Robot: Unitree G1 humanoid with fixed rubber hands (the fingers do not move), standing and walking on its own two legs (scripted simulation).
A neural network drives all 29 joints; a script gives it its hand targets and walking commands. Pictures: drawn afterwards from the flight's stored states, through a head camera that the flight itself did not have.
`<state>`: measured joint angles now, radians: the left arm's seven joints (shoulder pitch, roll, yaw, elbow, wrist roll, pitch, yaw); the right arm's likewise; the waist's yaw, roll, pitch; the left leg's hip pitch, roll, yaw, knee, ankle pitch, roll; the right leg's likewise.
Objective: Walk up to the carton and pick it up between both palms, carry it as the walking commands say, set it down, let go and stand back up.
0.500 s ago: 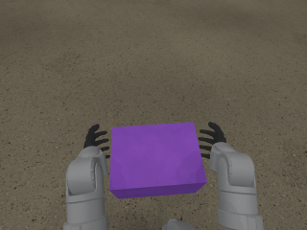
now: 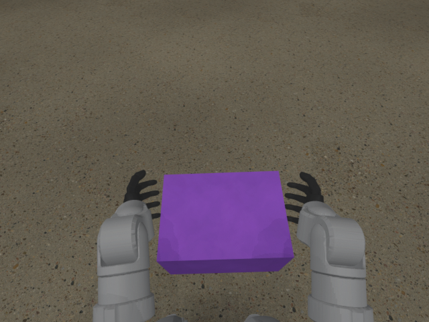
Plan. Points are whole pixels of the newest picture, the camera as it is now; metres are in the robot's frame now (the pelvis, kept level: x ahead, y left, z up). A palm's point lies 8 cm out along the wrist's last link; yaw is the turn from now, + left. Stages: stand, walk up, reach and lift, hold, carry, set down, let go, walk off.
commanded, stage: carry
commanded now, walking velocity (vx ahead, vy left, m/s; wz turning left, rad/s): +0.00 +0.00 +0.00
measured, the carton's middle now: (222, 224) +0.31 -0.02 -0.02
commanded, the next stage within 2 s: none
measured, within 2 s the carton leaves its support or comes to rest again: neither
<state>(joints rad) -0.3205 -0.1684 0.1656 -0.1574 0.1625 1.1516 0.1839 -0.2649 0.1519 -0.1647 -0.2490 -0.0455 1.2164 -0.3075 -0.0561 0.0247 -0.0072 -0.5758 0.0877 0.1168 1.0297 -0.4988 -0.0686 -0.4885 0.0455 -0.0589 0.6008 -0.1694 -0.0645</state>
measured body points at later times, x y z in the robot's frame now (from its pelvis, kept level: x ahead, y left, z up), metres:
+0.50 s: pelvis -0.05 -0.07 +0.01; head -0.08 -0.07 +0.46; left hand +0.25 +0.06 +0.10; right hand +0.23 -0.25 +0.09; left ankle +0.00 +0.07 -0.72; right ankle +0.02 -0.17 -0.72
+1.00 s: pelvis -0.06 -0.05 +0.01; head -0.09 -0.04 +0.46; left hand +0.24 +0.09 +0.08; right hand +0.22 -0.22 +0.08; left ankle +0.00 +0.07 -0.72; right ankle +0.02 -0.17 -0.72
